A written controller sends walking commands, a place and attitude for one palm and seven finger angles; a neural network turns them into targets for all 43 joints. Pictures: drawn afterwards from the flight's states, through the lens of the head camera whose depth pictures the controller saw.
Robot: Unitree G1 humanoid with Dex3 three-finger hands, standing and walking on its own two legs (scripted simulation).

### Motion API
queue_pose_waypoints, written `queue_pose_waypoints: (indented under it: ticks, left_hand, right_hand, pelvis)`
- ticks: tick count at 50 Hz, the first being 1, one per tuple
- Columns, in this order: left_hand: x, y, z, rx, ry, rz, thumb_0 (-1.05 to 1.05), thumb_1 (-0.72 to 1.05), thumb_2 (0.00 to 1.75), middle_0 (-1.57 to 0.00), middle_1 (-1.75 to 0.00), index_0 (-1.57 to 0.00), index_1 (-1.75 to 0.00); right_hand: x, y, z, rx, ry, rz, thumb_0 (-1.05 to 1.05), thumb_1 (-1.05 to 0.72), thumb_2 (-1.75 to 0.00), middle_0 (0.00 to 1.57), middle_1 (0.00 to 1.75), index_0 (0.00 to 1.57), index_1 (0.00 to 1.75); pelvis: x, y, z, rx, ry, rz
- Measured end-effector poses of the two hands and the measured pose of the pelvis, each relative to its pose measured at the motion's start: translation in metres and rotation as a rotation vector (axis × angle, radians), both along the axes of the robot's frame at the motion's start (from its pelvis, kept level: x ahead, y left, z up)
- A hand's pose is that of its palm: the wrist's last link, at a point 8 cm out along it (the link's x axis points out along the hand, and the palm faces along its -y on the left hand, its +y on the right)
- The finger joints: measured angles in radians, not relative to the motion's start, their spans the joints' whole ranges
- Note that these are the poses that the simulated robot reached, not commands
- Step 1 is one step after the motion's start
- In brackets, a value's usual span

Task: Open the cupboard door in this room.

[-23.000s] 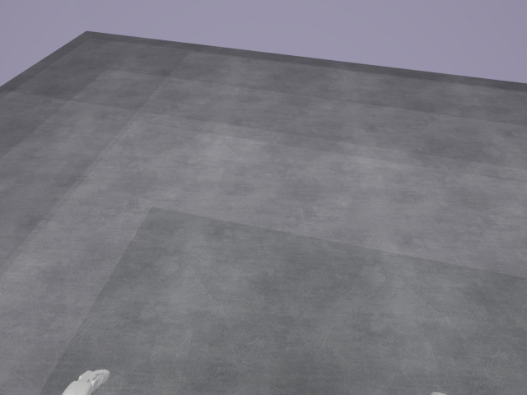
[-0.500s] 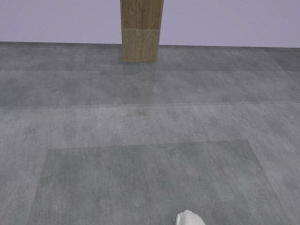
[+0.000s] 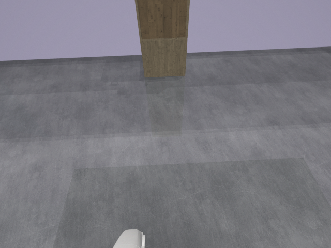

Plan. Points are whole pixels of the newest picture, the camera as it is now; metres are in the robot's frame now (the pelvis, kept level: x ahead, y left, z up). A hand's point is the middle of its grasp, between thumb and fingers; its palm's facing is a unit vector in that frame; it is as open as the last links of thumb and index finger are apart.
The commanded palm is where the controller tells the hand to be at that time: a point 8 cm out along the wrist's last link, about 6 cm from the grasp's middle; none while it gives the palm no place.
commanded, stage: turn or walk to find it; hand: left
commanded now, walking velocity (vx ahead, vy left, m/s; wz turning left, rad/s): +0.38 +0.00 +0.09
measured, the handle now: out of the picture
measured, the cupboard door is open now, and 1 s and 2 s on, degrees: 0 0 0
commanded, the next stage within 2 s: stand and wait in 0.76 s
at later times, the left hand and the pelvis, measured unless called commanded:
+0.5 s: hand (92, 214) +0.24 +0.25 -0.17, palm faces +0.04 -0.98 -0.17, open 7.4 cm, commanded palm none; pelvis +0.22 +0.07 +0.00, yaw -1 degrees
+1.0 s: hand (128, 146) +0.47 +0.17 -0.15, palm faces +0.04 -0.96 -0.26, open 7.1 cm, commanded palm none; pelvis +0.40 -0.02 +0.00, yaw +0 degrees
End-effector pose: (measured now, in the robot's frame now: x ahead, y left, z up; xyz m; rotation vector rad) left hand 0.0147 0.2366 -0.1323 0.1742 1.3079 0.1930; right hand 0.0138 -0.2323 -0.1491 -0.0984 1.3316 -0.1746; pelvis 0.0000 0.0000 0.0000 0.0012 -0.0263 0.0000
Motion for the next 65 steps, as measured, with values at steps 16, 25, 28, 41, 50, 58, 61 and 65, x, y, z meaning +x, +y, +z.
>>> queue_pose_waypoints:
  ticks: [16, 25, 28, 41, 50, 58, 61, 65]
  left_hand:
    - [0.027, 0.013, -0.024, -0.143, 0.292, 0.164, 0.0, 0.91, 0.9, -0.2, -0.3, -0.2, -0.3]
    - [0.216, 0.061, -0.011, -0.069, 0.034, 0.007, 0.0, 0.91, 0.9, -0.19, -0.3, -0.2, -0.3]
    - [0.285, 0.065, -0.002, -0.046, -0.084, -0.023, 0.0, 0.91, 0.9, -0.19, -0.3, -0.2, -0.3]
    - [0.489, -0.006, 0.008, 0.012, -0.281, -0.177, 0.0, 0.91, 0.9, -0.19, -0.3, -0.2, -0.3]
    - [0.451, -0.019, 0.013, 0.033, -0.103, -0.027, -0.03, 0.95, 0.89, -0.2, -0.3, -0.21, -0.3]
    - [0.421, -0.026, -0.003, -0.036, 0.038, 0.038, -0.01, 0.93, 0.9, -0.2, -0.3, -0.2, -0.3]
    - [0.415, -0.03, -0.016, -0.083, 0.077, 0.066, 0.0, 0.92, 0.9, -0.2, -0.3, -0.2, -0.3]
    - [0.412, -0.034, -0.024, -0.129, 0.119, 0.077, 0.0, 0.91, 0.9, -0.19, -0.3, -0.2, -0.3]
  right_hand:
    - [0.28, 0.078, 0.013, -0.016, -0.269, 0.209, 0.01, -0.91, -0.9, 0.2, 0.3, 0.2, 0.3]
    - [0.266, 0.061, 0.026, -0.078, -0.184, 0.02, -0.05, -0.96, -0.9, 0.21, 0.3, 0.21, 0.3]
    - [0.249, 0.051, 0.022, -0.082, -0.077, -0.001, -0.04, -0.95, -0.9, 0.21, 0.3, 0.2, 0.3]
    - [0.243, 0.026, -0.021, 0.068, 0.272, -0.11, 0.0, -0.91, -0.9, 0.2, 0.3, 0.2, 0.3]
    - [0.392, -0.01, -0.009, 0.04, 0.058, -0.004, 0.01, -0.91, -0.9, 0.2, 0.3, 0.2, 0.3]
    - [0.479, -0.011, 0.004, -0.015, -0.058, 0.071, 0.01, -0.92, -0.9, 0.2, 0.3, 0.2, 0.3]
    - [0.499, -0.002, 0.006, -0.036, -0.082, 0.092, 0.01, -0.92, -0.9, 0.2, 0.3, 0.2, 0.3]
    - [0.512, 0.011, 0.018, -0.059, -0.093, 0.105, 0.0, -0.93, -0.9, 0.2, 0.3, 0.2, 0.3]
  pelvis:
    - [0.149, 0.057, -0.014, -0.009, 0.019, 0.014]
    - [0.217, 0.068, 0.004, 0.003, 0.001, -0.018]
    - [0.241, 0.063, 0.005, 0.013, 0.007, -0.014]
    - [0.359, 0.001, -0.02, 0.033, 0.0, -0.017]
    - [0.404, -0.02, 0.002, 0.026, 0.001, 0.004]
    - [0.437, -0.013, 0.003, -0.005, 0.01, 0.004]
    - [0.448, -0.005, -0.002, -0.03, 0.008, 0.009]
    - [0.458, 0.003, 0.001, -0.014, -0.005, 0.0]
